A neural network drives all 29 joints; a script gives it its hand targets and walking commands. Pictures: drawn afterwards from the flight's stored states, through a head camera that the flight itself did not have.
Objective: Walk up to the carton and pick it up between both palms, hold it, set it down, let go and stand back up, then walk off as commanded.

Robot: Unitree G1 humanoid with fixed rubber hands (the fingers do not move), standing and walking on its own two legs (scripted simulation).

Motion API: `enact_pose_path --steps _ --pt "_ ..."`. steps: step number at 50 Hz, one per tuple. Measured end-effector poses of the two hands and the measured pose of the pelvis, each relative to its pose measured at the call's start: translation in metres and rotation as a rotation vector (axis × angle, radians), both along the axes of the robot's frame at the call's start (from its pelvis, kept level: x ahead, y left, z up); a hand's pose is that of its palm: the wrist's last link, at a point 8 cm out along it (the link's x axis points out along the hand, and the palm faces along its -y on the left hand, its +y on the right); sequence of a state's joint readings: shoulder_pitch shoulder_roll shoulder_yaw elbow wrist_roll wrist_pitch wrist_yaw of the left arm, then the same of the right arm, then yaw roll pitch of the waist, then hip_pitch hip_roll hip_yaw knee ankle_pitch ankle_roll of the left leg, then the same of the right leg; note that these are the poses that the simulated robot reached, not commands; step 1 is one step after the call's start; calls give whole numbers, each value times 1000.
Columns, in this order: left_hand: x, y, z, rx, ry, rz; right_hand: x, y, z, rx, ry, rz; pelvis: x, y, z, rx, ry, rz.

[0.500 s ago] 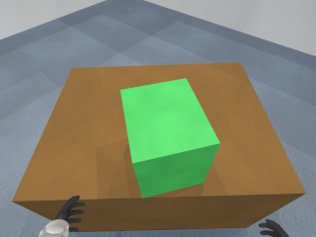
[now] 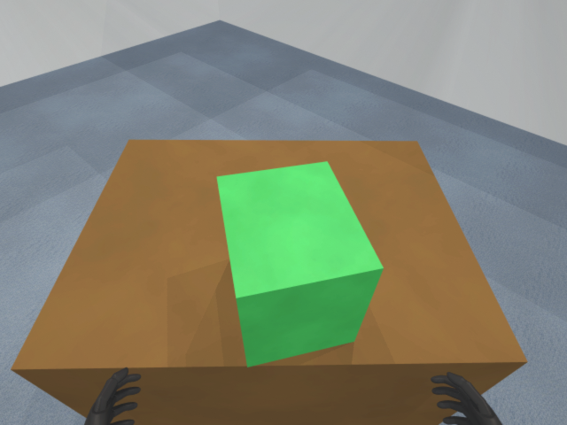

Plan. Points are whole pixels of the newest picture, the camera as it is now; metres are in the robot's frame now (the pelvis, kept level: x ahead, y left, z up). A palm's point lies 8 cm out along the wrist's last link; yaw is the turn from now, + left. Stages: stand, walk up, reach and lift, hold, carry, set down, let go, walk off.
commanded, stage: reach and lift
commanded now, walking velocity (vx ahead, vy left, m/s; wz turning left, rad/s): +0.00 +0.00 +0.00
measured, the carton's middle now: (288, 262) +0.43 +0.00 -0.06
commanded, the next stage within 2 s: none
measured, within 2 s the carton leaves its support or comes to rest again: neither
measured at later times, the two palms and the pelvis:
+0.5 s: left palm (137, 396) +0.19 +0.21 -0.04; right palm (482, 405) +0.18 -0.27 -0.05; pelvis +0.01 -0.01 +0.00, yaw +0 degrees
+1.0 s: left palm (166, 360) +0.23 +0.17 -0.02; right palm (470, 376) +0.22 -0.26 -0.03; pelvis +0.02 -0.01 +0.00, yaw +0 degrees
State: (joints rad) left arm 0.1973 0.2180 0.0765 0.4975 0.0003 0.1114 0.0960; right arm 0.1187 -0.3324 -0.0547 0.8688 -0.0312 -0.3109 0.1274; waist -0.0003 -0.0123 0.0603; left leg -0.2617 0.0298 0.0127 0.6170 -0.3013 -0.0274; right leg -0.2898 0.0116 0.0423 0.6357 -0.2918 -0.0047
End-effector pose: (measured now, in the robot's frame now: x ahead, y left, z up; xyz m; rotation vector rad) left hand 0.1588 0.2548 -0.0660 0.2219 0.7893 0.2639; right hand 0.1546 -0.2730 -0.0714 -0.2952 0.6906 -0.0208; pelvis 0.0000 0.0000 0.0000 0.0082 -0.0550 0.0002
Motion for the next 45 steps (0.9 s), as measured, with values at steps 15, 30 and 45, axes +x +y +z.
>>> enact_pose_path --steps 15,30,45 --pt "15 -36 20 -21 -204 -23 10 5 12 63 -112 16 -4 -6 1 11 -5 2" --pt "46 -59 35 -58 -386 -44 37 6 28 136 -255 -17 12 -6 2 12 18 2" --pt "63 -80 43 -102 -491 -41 53 15 35 188 -343 -6 23 -6 2 11 33 2"
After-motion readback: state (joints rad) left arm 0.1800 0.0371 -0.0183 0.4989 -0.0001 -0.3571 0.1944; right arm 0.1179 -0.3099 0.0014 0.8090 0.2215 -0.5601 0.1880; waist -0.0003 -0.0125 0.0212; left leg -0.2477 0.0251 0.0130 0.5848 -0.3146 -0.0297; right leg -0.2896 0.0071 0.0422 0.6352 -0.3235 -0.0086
